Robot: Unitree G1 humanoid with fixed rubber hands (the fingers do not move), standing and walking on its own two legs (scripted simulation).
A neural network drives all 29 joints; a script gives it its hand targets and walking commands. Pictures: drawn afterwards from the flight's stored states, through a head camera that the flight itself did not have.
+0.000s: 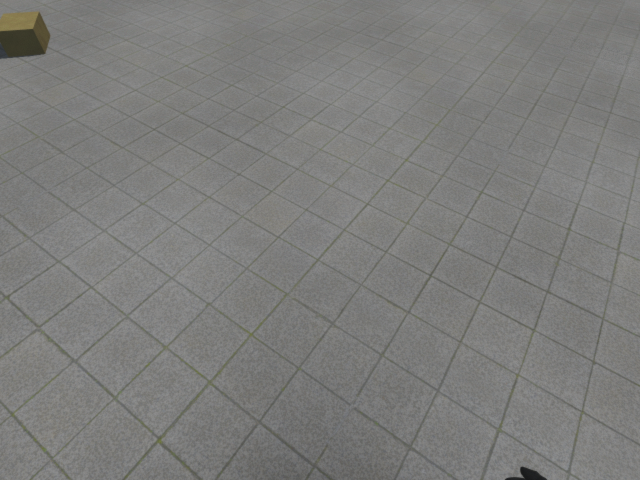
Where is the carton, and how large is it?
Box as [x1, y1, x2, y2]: [0, 11, 49, 56]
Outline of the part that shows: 38,11 6,13 2,15 0,19 0,42 8,56 38,54 45,52 49,38 49,33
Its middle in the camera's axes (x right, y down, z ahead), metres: -1.94 -1.38 +2.53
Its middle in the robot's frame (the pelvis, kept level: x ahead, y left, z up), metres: +2.81 +1.88 -0.67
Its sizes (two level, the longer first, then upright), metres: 0.291 0.214 0.155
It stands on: the floor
